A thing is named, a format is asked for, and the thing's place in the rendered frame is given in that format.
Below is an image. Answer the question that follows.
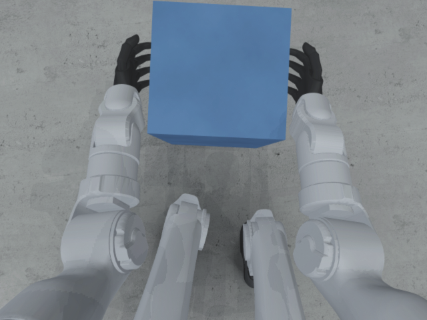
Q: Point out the left robot forearm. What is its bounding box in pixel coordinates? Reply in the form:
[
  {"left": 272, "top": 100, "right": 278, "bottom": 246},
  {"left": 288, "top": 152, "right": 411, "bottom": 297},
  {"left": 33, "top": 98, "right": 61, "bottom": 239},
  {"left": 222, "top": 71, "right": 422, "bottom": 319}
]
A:
[{"left": 61, "top": 84, "right": 145, "bottom": 262}]

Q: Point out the robot right upper arm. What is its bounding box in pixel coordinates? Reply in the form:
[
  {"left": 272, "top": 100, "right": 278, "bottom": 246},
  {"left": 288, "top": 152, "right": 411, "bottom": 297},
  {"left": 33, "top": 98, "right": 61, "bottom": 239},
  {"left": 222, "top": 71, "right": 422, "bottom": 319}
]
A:
[{"left": 293, "top": 217, "right": 427, "bottom": 320}]

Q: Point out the carton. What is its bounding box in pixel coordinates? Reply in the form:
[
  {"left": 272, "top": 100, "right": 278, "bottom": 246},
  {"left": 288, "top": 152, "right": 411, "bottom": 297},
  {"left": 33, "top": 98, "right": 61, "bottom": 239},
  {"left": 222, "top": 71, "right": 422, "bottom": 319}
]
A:
[{"left": 147, "top": 1, "right": 292, "bottom": 148}]

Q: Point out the left robot hand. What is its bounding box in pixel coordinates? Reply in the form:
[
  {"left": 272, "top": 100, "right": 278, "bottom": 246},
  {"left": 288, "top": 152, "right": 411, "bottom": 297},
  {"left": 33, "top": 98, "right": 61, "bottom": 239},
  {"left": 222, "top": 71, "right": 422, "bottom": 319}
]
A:
[{"left": 113, "top": 34, "right": 151, "bottom": 93}]

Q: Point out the robot left upper arm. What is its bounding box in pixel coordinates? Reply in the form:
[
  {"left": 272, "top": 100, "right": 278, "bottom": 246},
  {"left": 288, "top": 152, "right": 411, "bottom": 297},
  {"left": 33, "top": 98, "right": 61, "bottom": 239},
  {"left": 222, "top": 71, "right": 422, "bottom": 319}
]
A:
[{"left": 0, "top": 209, "right": 148, "bottom": 320}]

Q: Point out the right robot hand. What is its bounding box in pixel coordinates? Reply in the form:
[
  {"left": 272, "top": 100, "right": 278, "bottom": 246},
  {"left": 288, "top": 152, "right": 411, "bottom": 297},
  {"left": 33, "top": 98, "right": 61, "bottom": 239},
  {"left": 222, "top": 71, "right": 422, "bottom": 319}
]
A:
[{"left": 288, "top": 42, "right": 323, "bottom": 103}]

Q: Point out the left robot thigh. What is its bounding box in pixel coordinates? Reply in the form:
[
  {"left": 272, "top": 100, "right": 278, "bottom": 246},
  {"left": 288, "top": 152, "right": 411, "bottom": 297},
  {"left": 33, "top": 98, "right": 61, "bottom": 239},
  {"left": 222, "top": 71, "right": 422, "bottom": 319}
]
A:
[{"left": 133, "top": 201, "right": 210, "bottom": 320}]

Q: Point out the right robot forearm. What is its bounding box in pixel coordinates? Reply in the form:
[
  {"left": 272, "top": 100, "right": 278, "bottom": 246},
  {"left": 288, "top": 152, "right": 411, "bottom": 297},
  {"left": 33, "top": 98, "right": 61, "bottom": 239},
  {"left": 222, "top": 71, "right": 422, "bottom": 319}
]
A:
[{"left": 289, "top": 93, "right": 384, "bottom": 250}]

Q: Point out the robot left shin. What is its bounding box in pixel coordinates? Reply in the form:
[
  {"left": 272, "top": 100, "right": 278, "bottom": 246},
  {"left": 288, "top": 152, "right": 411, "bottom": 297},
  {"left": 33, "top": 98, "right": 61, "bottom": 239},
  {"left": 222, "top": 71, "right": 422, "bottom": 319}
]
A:
[{"left": 162, "top": 193, "right": 201, "bottom": 232}]

